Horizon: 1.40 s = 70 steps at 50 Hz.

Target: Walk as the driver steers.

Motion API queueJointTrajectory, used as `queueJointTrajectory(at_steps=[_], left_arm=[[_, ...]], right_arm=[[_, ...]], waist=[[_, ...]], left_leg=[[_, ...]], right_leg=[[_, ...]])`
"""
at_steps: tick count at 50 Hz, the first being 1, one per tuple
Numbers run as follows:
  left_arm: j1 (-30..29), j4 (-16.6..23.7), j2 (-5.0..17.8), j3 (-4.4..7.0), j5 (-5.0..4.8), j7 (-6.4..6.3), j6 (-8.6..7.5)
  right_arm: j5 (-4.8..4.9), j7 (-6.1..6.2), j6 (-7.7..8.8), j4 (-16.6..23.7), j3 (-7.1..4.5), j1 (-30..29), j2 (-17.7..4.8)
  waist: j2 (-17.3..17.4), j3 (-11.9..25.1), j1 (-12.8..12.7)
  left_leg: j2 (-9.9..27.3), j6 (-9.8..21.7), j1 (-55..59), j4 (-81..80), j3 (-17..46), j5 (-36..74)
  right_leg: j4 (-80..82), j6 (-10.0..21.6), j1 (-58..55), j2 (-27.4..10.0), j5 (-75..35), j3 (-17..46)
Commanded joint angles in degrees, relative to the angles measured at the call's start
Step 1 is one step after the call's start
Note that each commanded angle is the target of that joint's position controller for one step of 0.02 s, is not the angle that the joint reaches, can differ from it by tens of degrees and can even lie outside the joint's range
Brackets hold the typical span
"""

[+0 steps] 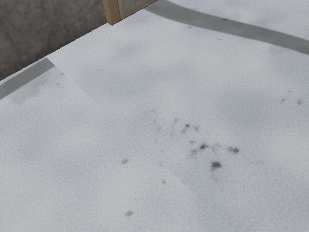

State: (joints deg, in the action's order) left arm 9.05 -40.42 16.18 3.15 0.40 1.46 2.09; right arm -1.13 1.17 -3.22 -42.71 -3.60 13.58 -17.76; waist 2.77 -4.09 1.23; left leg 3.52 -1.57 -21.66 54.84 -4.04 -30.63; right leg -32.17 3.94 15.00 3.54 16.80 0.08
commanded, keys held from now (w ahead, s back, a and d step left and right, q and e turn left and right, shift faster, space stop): e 0.36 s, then w+e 0.64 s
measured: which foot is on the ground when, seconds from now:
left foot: up 0.00-0.44, down 0.46-1.00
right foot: down 0.00-0.44, up 0.46-0.96, down 0.98-1.00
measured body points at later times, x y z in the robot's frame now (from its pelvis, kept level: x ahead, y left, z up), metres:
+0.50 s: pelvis +0.01 +0.02 +0.00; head +0.04 +0.03 +0.45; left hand +0.18 +0.27 -0.12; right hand +0.07 -0.28 -0.08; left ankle +0.04 +0.11 -0.73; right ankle -0.01 -0.08 -0.71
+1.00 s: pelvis +0.15 -0.10 -0.02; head +0.19 -0.13 +0.43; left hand +0.48 -0.04 -0.10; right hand -0.04 -0.30 -0.15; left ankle +0.05 +0.11 -0.71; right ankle +0.19 -0.21 -0.73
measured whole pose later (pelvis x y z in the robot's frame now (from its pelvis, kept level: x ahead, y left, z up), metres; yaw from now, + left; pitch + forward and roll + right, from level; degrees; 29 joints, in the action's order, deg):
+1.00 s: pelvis +0.15 -0.10 -0.02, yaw -36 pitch +2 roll +0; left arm 1.8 -37.5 16.1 2.4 3.0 4.3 -0.4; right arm -0.9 0.5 2.6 -50.2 -2.1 25.9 -15.5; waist 0.0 -3.4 3.9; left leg 6.5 -1.8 1.9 32.9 -13.4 -27.5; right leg -35.0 7.1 28.3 2.7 10.4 -4.6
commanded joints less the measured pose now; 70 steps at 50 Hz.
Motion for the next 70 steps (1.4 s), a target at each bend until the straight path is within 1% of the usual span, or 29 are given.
queueJointTrajectory(at_steps=[1,3,5,12,18,20,21,22,23,24,25,26,29,33,38,44,46,48,49,50,51,52,53,54,55,58,63,67,70], left_arm=[[1.39,2.66,9.20,2.39,-0.21,-1.44,-0.12],[1.08,2.99,8.42,2.01,-0.48,-1.74,-0.12],[2.65,2.62,9.49,2.35,-0.40,-1.45,-0.51],[6.55,2.07,10.92,3.03,0.52,-1.32,-0.35],[5.56,2.41,11.63,3.50,0.93,-0.90,-0.07],[4.88,2.33,11.55,3.72,0.86,-0.63,0.16],[2.76,2.67,11.01,3.64,0.72,-0.59,0.35],[1.73,3.00,9.30,3.23,0.38,-0.83,0.25],[4.14,3.53,4.65,2.13,0.07,-1.11,-0.11],[3.57,4.39,5.15,2.07,0.92,-1.47,-0.66],[1.05,4.67,9.54,2.97,2.52,-1.34,-1.02],[2.33,3.43,10.27,3.39,2.29,-0.45,-1.19],[6.09,0.66,8.62,3.05,2.09,2.01,-0.81],[1.18,1.93,6.51,2.24,1.76,2.92,-1.00],[-5.00,3.31,4.98,1.52,1.94,3.36,-1.28],[-12.89,7.23,2.68,-0.25,2.03,4.52,-1.93],[-11.36,7.34,2.93,-0.26,2.31,4.09,-1.98],[-1.40,4.92,4.84,0.86,2.48,2.96,-2.57],[9.00,1.54,6.57,1.94,2.84,2.10,-3.06],[15.40,0.66,12.76,3.80,2.93,0.88,-2.99],[13.86,2.03,16.43,4.49,1.01,0.42,-2.77],[13.96,1.42,15.43,4.41,0.54,0.05,-2.47],[12.11,0.19,12.85,3.72,0.41,-0.53,-2.64],[9.79,0.00,10.07,2.88,0.32,-0.81,-3.00],[7.52,0.08,8.77,2.35,0.15,-1.00,-3.44],[6.55,0.09,7.53,1.74,-0.36,-0.82,-4.91],[11.73,-2.25,8.60,1.98,-0.38,-1.29,-5.03],[15.83,-3.77,8.47,2.01,-0.44,-2.22,-4.02],[17.05,-4.57,7.76,1.71,0.15,-3.00,-3.45]], right_arm=[[0.33,0.14,0.69,5.18,-1.11,-2.32,-5.54],[-0.69,-0.47,0.66,4.00,-1.42,0.31,-6.31],[-0.26,-0.77,0.37,4.10,-1.19,0.43,-5.27],[-0.14,-0.14,0.07,6.20,-0.72,-4.25,-4.35],[0.72,0.41,1.15,7.50,-0.10,-4.98,-4.15],[0.68,0.47,1.79,7.21,0.14,-2.40,-4.10],[0.60,0.73,2.15,6.46,0.32,0.16,-3.39],[0.34,1.32,2.63,5.64,0.18,2.57,-3.96],[-0.16,1.99,3.07,5.75,-0.68,5.08,-8.88],[-1.03,1.83,3.18,6.46,-1.92,3.71,-15.02],[-1.49,1.51,3.21,5.64,-1.89,1.81,-12.86],[-0.84,1.09,3.53,5.83,-0.88,-0.62,-9.14],[-0.22,0.51,4.71,5.87,0.04,-1.62,-5.70],[-0.35,-0.38,6.60,3.07,-0.64,5.23,-6.00],[-0.37,-0.77,7.51,0.07,-0.93,9.83,-5.72],[-0.36,-0.65,7.75,-3.11,-0.96,11.60,-6.09],[-0.14,-0.39,7.21,-4.11,-1.02,11.77,-7.21],[0.14,-0.16,6.61,-4.83,-1.07,12.01,-9.02],[0.34,-0.10,6.38,-4.35,-0.75,11.41,-8.90],[0.85,-0.90,6.56,-1.19,0.40,12.48,-4.85],[0.07,-1.61,7.12,2.36,0.47,9.48,-3.24],[-0.20,-1.74,7.30,3.75,-0.36,2.83,-7.12],[0.40,-1.91,7.82,3.97,0.27,2.24,-5.45],[0.16,-1.89,8.00,3.11,0.52,3.52,-4.79],[-0.80,-1.90,7.30,2.75,0.48,4.73,-4.76],[-2.20,-2.54,4.74,1.78,0.50,7.06,-3.98],[-1.58,-2.14,4.01,4.72,0.70,-1.95,-2.86],[-0.85,-1.98,4.23,6.96,1.54,-9.24,-2.27],[-0.42,-1.83,4.87,7.09,2.02,-10.92,-2.53]], waist=[[-9.55,2.69,-1.27],[-9.81,5.42,-0.58],[-7.93,6.90,-0.75],[-9.34,5.13,-3.09],[-9.80,6.13,-2.80],[-9.52,7.47,-1.39],[-8.85,6.39,1.04],[-6.06,4.92,2.94],[5.40,6.15,2.61],[9.93,3.51,2.38],[4.54,-0.58,0.38],[3.67,-1.75,-1.22],[5.60,-0.43,-2.09],[3.05,-1.07,0.72],[2.74,-2.57,3.07],[3.91,-3.49,3.74],[4.52,-1.77,2.23],[4.43,5.52,-2.92],[1.90,11.95,-7.76],[-8.53,19.32,-9.30],[-15.17,23.68,-6.78],[-7.84,18.29,-9.21],[-5.65,11.12,-6.65],[-3.61,6.68,-3.66],[-3.88,5.01,-1.24],[-4.94,5.19,1.10],[-5.24,2.68,-0.81],[-6.59,3.84,-4.02],[-6.84,4.34,-5.09]], left_leg=[[0.20,-0.12,-12.97,7.84,5.97,4.81],[-1.06,-0.74,-10.41,8.45,5.28,8.10],[-1.70,-1.14,-10.07,7.13,5.41,8.99],[-3.16,-1.11,-10.70,-2.79,6.86,8.22],[-6.14,0.66,-2.37,-11.81,7.57,6.69],[-7.33,1.69,5.14,-18.84,7.54,6.09],[-7.64,2.28,12.12,-26.60,7.15,8.95],[-5.45,3.14,20.31,-34.60,8.78,10.35],[8.38,5.33,27.36,-41.66,22.92,-4.18],[18.81,9.72,22.90,-48.78,40.72,-15.84],[18.54,11.54,15.83,-48.04,39.07,-17.25],[14.81,10.89,13.91,-47.91,33.63,-14.40],[8.69,9.14,15.24,-48.25,19.69,-1.88],[9.79,9.77,20.71,-48.26,13.96,7.07],[11.07,10.53,25.17,-47.92,7.72,17.87],[12.10,9.49,24.66,-44.78,-1.14,34.84],[12.04,8.40,24.47,-39.62,-4.38,49.58],[11.86,7.51,23.18,-22.98,-7.80,70.63],[10.49,6.03,16.61,-9.28,-9.40,65.58],[6.67,3.38,-2.32,9.89,-9.58,37.79],[-2.64,1.37,-16.57,23.87,-1.86,1.17],[-0.95,1.78,-22.29,26.50,5.34,5.57],[1.76,2.29,-22.36,23.38,5.22,10.69],[3.60,2.37,-18.70,17.42,5.12,12.56],[4.48,1.90,-15.16,14.16,5.52,12.33],[4.17,0.04,-11.63,10.44,4.34,13.11],[1.47,-1.73,-15.61,1.77,2.67,20.82],[-1.80,-0.52,-15.82,-7.93,2.75,26.20],[-4.15,1.17,-11.96,-16.47,2.53,27.77]], right_leg=[[13.61,9.49,-9.94,-14.95,-29.49,17.83],[12.95,8.83,-10.29,-12.53,-34.28,15.96],[12.84,8.91,-10.77,-12.33,-33.03,16.67],[13.51,10.15,-9.06,-12.19,-18.65,24.45],[10.61,9.06,-5.73,-10.92,-23.31,29.92],[11.45,8.10,-2.33,-8.87,-7.41,32.33],[11.20,6.40,2.93,-6.51,3.51,32.26],[8.60,3.63,10.75,-3.05,15.29,29.95],[-6.27,-0.05,19.00,2.93,23.80,20.32],[-18.36,-1.39,27.06,9.71,17.16,11.19],[-23.89,-1.54,26.62,2.77,10.57,11.50],[-26.04,-1.92,25.03,1.86,6.83,10.85],[-32.86,-3.34,24.07,0.24,-0.06,6.84],[-33.02,-4.25,29.97,-1.91,-4.70,6.38],[-25.04,-4.75,33.18,-3.94,-7.07,4.38],[-9.15,-1.28,24.90,-5.43,-5.31,-4.10],[-4.92,1.36,17.37,-2.65,-1.70,-7.31],[-1.87,4.45,2.81,2.54,0.57,-8.77],[2.18,6.19,-11.60,3.39,-1.69,-6.71],[6.48,10.86,-29.58,-10.94,14.61,14.48],[14.59,15.25,-35.25,-23.44,13.09,44.12],[15.91,15.35,-32.78,-22.11,1.74,39.66],[14.91,14.75,-25.74,-20.55,-8.67,29.92],[15.34,12.59,-17.85,-17.13,-16.93,23.88],[15.96,11.42,-12.63,-14.06,-21.01,20.01],[18.23,11.74,-6.98,-10.30,-25.70,16.13],[15.30,8.82,-6.52,-8.00,-49.47,13.35],[11.25,5.79,-11.49,-7.05,-53.61,15.07],[8.09,3.85,-14.88,-7.12,-54.50,15.87]])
